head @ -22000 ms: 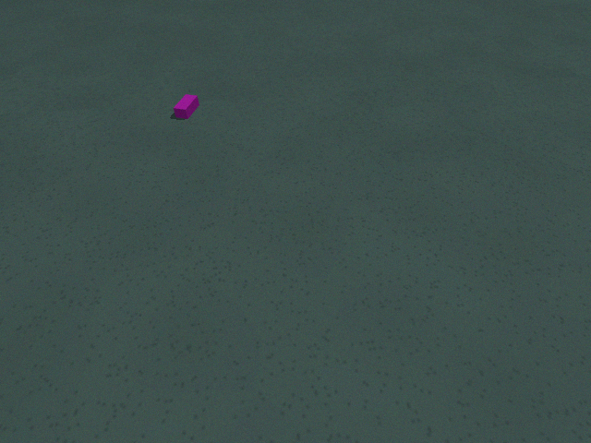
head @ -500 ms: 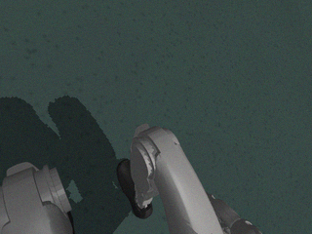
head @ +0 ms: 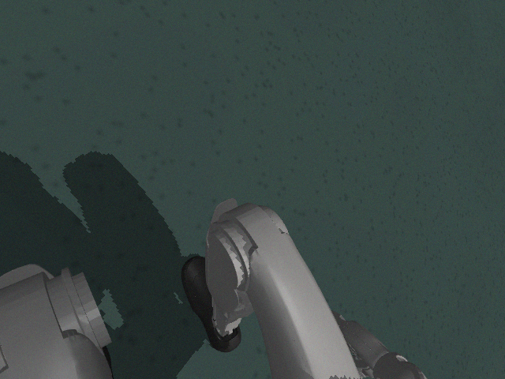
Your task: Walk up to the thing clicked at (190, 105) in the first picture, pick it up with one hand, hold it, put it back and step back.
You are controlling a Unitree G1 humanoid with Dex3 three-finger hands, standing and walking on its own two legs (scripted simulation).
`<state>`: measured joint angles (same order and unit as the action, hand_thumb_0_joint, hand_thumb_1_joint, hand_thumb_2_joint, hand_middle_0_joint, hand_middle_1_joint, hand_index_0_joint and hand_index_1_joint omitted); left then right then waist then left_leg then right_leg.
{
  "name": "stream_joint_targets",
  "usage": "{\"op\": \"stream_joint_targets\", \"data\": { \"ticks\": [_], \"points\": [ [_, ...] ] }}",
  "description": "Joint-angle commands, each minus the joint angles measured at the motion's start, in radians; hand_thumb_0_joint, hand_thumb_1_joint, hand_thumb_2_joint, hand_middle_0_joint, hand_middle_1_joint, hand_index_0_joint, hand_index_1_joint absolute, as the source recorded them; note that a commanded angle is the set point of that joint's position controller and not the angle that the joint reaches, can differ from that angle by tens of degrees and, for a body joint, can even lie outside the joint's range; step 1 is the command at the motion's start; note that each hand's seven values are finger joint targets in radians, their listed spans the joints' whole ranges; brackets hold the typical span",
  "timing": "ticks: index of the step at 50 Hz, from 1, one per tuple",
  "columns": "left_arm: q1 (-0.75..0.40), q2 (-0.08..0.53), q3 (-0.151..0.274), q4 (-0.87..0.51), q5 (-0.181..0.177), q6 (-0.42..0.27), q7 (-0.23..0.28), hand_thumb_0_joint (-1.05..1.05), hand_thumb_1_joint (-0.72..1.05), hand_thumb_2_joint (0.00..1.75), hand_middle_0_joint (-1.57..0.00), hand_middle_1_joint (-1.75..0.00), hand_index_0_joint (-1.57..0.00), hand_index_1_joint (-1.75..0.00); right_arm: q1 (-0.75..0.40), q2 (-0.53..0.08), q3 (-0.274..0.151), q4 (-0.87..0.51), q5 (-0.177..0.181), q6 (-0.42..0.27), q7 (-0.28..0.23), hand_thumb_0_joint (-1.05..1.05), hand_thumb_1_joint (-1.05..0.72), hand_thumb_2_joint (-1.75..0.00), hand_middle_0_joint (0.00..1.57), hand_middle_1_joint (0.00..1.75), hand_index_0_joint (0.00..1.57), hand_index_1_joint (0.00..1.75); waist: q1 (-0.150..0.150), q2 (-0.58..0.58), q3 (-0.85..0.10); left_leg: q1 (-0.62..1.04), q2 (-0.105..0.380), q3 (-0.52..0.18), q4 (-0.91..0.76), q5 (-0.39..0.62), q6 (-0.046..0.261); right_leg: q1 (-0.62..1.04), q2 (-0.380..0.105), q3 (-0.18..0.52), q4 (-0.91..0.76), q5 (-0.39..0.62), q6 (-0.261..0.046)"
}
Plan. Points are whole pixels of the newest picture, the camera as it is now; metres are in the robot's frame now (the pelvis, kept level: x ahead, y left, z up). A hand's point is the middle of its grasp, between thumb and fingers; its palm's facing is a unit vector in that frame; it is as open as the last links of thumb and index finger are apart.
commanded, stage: rest palm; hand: left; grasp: from above
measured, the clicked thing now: out of the picture +0.45 +0.38 -0.28
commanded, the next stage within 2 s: close in 0.68 s
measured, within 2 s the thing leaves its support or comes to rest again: neither
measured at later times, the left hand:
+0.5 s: hand out of the picture +0.44 +0.37 -0.25, palm faces -0.46 -0.15 -0.88, open 13.6 cm
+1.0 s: hand out of the picture +0.44 +0.37 -0.25, palm faces -0.45 -0.14 -0.88, open 13.0 cm
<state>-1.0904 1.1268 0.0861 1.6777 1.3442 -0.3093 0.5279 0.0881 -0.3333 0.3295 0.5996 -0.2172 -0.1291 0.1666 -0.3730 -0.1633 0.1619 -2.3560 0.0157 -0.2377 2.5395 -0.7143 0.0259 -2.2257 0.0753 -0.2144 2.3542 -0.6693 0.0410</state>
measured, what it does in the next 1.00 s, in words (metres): stands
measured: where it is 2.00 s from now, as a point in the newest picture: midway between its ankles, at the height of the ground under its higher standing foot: (163, 352)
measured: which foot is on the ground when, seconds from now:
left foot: down 0.00-1.00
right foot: down 0.00-1.00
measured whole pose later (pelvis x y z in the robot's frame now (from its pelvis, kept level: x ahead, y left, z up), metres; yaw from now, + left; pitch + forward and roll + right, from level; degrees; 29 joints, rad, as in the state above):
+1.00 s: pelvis +0.00 +0.00 +0.00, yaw -1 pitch +28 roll -16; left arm -1.09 1.16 0.08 1.66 1.32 -0.32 0.51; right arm 0.07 -0.35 0.36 0.59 -0.22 -0.15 0.17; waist -0.37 -0.18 0.19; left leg -2.34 0.02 -0.25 2.55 -0.72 0.02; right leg -2.21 0.08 -0.23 2.35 -0.66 0.04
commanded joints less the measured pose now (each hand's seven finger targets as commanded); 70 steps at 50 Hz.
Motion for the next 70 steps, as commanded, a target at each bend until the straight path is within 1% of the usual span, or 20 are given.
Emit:
{"op": "stream_joint_targets", "data": {
  "ticks": [1,7,10,12,17,24,25,31,39,41,44,48,49,51,53,57,60,64,65,70],
  "points": [
    [-0.218,0.240,0.018,-0.087,-0.019,0.004,0.038,0.00,-0.51,0.99,-0.08,-1.02,-0.08,-1.02,0.174,-0.345,-0.107,0.003,-0.001,-0.010,-0.009,0.00,-0.91,-0.90,0.20,0.30,0.20,0.30,-0.036,0.595,-0.619,0.546,0.042,0.039,-0.273,0.258,-0.022,0.290,0.031,-0.066,-0.164,0.262,-0.068],
    [-0.249,0.239,0.002,-0.127,-0.040,0.005,0.033,0.00,-0.50,0.98,-0.09,-1.04,-0.09,-1.03,0.181,-0.329,-0.090,0.019,-0.003,-0.013,-0.009,0.00,-0.91,-0.91,0.20,0.30,0.20,0.30,-0.027,0.593,-0.658,0.534,0.043,0.057,-0.255,0.247,-0.011,0.341,0.041,-0.053,-0.188,0.268,-0.066],
    [-0.223,0.223,-0.006,-0.094,-0.047,0.001,0.021,0.00,-0.48,0.99,-0.08,-1.06,-0.09,-1.05,0.177,-0.346,-0.093,0.010,0.000,-0.018,-0.010,0.00,-0.90,-0.90,0.20,0.30,0.20,0.30,-0.044,0.554,-0.602,0.494,0.041,0.047,-0.252,0.240,-0.014,0.314,0.038,-0.067,-0.183,0.256,-0.066],
    [-0.195,0.256,0.016,-0.059,-0.036,0.007,0.014,0.00,-0.47,1.00,-0.10,-1.06,-0.10,-1.05,0.180,-0.353,-0.089,0.003,0.002,-0.016,-0.012,0.00,-0.91,-0.91,0.20,0.30,0.20,0.30,-0.045,0.529,-0.585,0.482,0.040,0.048,-0.250,0.225,-0.009,0.323,0.036,-0.060,-0.191,0.242,-0.063],
    [-0.228,0.271,0.014,-0.133,-0.050,-0.016,0.015,0.00,-0.46,0.98,-0.10,-1.06,-0.10,-1.05,0.167,-0.348,-0.083,-0.001,0.000,-0.016,-0.013,0.00,-0.90,-0.90,0.20,0.30,0.20,0.30,-0.029,0.573,-0.648,0.544,0.046,0.037,-0.259,0.255,-0.017,0.344,0.039,-0.065,-0.181,0.263,-0.064],
    [-0.242,0.273,0.013,-0.154,-0.028,-0.017,0.036,0.00,-0.46,1.01,-0.11,-1.05,-0.11,-1.05,0.171,-0.347,-0.083,0.007,-0.007,-0.015,-0.009,0.00,-0.90,-0.91,0.20,0.30,0.20,0.30,-0.028,0.632,-0.649,0.596,0.051,0.028,-0.267,0.310,-0.028,0.321,0.037,-0.071,-0.164,0.294,-0.067],
    [-0.194,0.269,0.016,-0.085,-0.022,-0.006,0.038,0.00,-0.45,1.00,-0.11,-1.06,-0.11,-1.05,0.158,-0.348,-0.082,0.004,-0.007,-0.017,-0.008,0.00,-0.91,-0.91,0.20,0.30,0.20,0.30,-0.029,0.618,-0.617,0.576,0.052,0.030,-0.264,0.288,-0.026,0.307,0.039,-0.072,-0.164,0.274,-0.068],
    [-0.203,0.271,0.015,-0.096,-0.031,-0.002,0.038,0.00,-0.40,1.03,-0.14,-1.08,-0.14,-1.08,0.157,-0.356,-0.085,0.007,-0.006,-0.022,-0.006,0.00,-0.91,-0.91,0.20,0.30,0.20,0.30,-0.028,0.592,-0.611,0.551,0.050,0.034,-0.260,0.277,-0.023,0.316,0.039,-0.071,-0.176,0.273,-0.067],
    [-0.212,0.264,0.008,-0.112,-0.051,-0.009,0.022,0.00,-0.36,1.00,-0.16,-1.09,-0.17,-1.08,0.153,-0.353,-0.081,0.000,-0.006,-0.023,-0.005,0.00,-0.90,-0.90,0.20,0.30,0.20,0.30,-0.034,0.566,-0.617,0.525,0.050,0.031,-0.265,0.230,-0.018,0.341,0.043,-0.073,-0.187,0.246,-0.063],
    [-0.200,0.263,0.002,-0.094,-0.047,-0.006,0.013,0.00,-0.35,0.85,-0.12,-1.06,-0.16,-1.02,0.155,-0.351,-0.080,0.001,-0.004,-0.021,-0.006,0.00,-0.90,-0.90,0.20,0.30,0.20,0.30,-0.031,0.553,-0.604,0.517,0.050,0.034,-0.256,0.233,-0.015,0.334,0.043,-0.069,-0.187,0.247,-0.062],
    [-0.219,0.303,0.030,-0.122,-0.049,-0.012,0.019,0.00,-0.36,0.86,-0.13,-1.05,-0.16,-1.01,0.153,-0.357,-0.076,0.007,-0.005,-0.019,-0.009,0.00,-0.90,-0.90,0.20,0.30,0.20,0.30,-0.023,0.598,-0.640,0.572,0.054,0.022,-0.265,0.276,-0.026,0.332,0.038,-0.073,-0.176,0.268,-0.065],
    [-0.260,0.277,0.001,-0.181,-0.043,-0.019,0.020,0.00,-0.32,0.83,-0.16,-1.02,-0.19,-0.98,0.161,-0.347,-0.078,0.012,-0.005,-0.015,-0.008,0.00,-0.90,-0.90,0.20,0.30,0.20,0.30,-0.024,0.621,-0.650,0.582,0.054,0.028,-0.262,0.308,-0.026,0.330,0.040,-0.070,-0.173,0.292,-0.069],
    [-0.203,0.286,0.020,-0.094,-0.039,-0.008,0.021,0.00,-0.32,0.82,-0.16,-1.02,-0.20,-0.98,0.154,-0.358,-0.079,0.004,-0.007,-0.017,-0.008,0.00,-0.90,-0.90,0.20,0.30,0.20,0.30,-0.037,0.603,-0.606,0.565,0.052,0.025,-0.258,0.295,-0.026,0.318,0.037,-0.075,-0.174,0.280,-0.068],
    [-0.240,0.271,-0.002,-0.148,-0.048,-0.016,0.013,0.00,-0.31,0.82,-0.17,-1.01,-0.20,-0.97,0.157,-0.352,-0.077,0.004,-0.004,-0.016,-0.008,0.00,-0.90,-0.90,0.20,0.30,0.20,0.30,-0.034,0.586,-0.612,0.547,0.052,0.033,-0.257,0.275,-0.020,0.324,0.043,-0.071,-0.184,0.272,-0.064],
    [-0.231,0.301,0.014,-0.133,-0.037,-0.009,0.014,0.00,-0.27,0.79,-0.19,-1.00,-0.23,-0.96,0.163,-0.352,-0.076,0.001,-0.006,-0.013,-0.010,0.00,-0.90,-0.90,0.20,0.30,0.20,0.30,-0.030,0.597,-0.629,0.551,0.052,0.037,-0.260,0.274,-0.019,0.350,0.043,-0.066,-0.187,0.275,-0.064],
    [-0.176,0.272,0.009,-0.063,-0.051,-0.002,0.001,0.00,-0.24,0.77,-0.21,-0.98,-0.25,-0.93,0.169,-0.364,-0.071,0.000,-0.005,-0.013,-0.011,0.00,-0.90,-0.90,0.20,0.30,0.20,0.30,-0.048,0.530,-0.554,0.493,0.049,0.033,-0.254,0.244,-0.016,0.327,0.039,-0.074,-0.197,0.247,-0.063],
    [-0.262,0.316,0.012,-0.191,-0.045,-0.016,-0.007,0.00,-0.23,0.76,-0.23,-0.97,-0.26,-0.93,0.156,-0.355,-0.073,-0.009,-0.005,-0.012,-0.017,0.00,-0.90,-0.90,0.20,0.30,0.20,0.30,-0.021,0.609,-0.650,0.578,0.054,0.028,-0.262,0.273,-0.021,0.335,0.038,-0.065,-0.187,0.265,-0.067],
    [-0.173,0.298,0.026,-0.092,-0.046,-0.015,-0.003,0.00,-0.19,0.75,-0.25,-0.96,-0.29,-0.92,0.161,-0.364,-0.075,-0.002,-0.009,-0.008,-0.016,0.00,-0.89,-0.90,0.20,0.30,0.20,0.30,-0.032,0.590,-0.607,0.584,0.056,0.013,-0.267,0.282,-0.030,0.309,0.036,-0.082,-0.177,0.255,-0.068],
    [-0.226,0.288,0.006,-0.176,-0.047,-0.027,-0.004,0.00,-0.17,0.74,-0.27,-0.94,-0.31,-0.89,0.161,-0.356,-0.077,-0.001,-0.008,-0.008,-0.014,0.00,-0.89,-0.90,0.20,0.30,0.20,0.30,-0.032,0.613,-0.622,0.573,0.057,0.025,-0.261,0.291,-0.026,0.333,0.042,-0.076,-0.181,0.272,-0.064],
    [-0.200,0.296,0.015,-0.121,-0.042,-0.020,0.005,0.00,-0.13,0.75,-0.30,-0.92,-0.34,-0.89,0.162,-0.355,-0.069,0.006,-0.010,-0.005,-0.015,0.00,-0.89,-0.90,0.20,0.30,0.20,0.30,-0.029,0.591,-0.608,0.562,0.055,0.030,-0.258,0.299,-0.021,0.337,0.044,-0.074,-0.190,0.280,-0.065]
  ]
}}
